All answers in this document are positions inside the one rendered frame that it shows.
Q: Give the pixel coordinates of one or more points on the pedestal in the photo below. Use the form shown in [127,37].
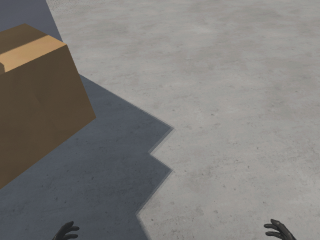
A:
[43,101]

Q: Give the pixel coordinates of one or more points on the robot right hand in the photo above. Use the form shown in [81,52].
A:
[283,233]

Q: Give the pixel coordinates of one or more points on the robot left hand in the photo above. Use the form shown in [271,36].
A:
[68,227]

